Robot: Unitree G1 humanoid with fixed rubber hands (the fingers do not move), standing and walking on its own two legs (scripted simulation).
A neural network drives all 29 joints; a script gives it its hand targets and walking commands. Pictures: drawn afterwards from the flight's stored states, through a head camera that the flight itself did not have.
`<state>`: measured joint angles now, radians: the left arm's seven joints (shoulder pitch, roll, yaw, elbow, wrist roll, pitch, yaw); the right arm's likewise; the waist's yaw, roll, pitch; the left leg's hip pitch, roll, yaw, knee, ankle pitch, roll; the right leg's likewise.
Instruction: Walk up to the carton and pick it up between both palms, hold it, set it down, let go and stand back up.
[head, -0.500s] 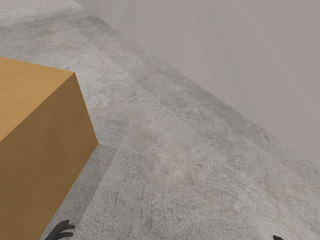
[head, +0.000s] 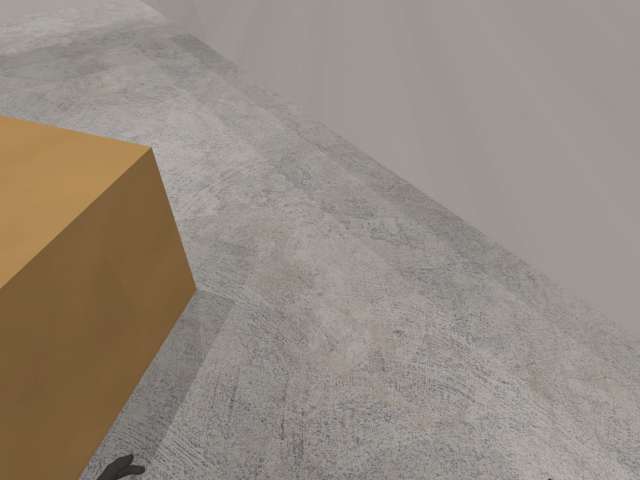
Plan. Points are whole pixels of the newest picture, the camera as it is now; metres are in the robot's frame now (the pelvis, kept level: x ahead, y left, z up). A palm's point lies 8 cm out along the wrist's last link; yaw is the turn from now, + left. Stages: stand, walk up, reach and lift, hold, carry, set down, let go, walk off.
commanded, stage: stand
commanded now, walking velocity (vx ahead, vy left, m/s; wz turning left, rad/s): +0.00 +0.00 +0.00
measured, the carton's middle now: out of the picture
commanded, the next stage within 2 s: none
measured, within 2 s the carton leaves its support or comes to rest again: neither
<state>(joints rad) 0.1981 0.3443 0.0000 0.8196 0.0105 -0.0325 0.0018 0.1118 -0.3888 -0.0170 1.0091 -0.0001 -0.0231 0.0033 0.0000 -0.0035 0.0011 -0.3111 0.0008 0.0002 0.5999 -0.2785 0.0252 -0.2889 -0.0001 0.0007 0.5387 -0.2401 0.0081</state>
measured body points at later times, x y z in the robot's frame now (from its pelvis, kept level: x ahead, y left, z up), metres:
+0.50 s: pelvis -0.01 +0.00 +0.00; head -0.01 +0.01 +0.45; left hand +0.10 +0.29 -0.12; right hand +0.09 -0.32 -0.10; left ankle +0.03 +0.10 -0.73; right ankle +0.03 -0.14 -0.73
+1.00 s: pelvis -0.01 +0.00 +0.00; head -0.01 +0.01 +0.45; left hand +0.10 +0.29 -0.12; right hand +0.09 -0.32 -0.10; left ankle +0.03 +0.10 -0.73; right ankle +0.03 -0.14 -0.73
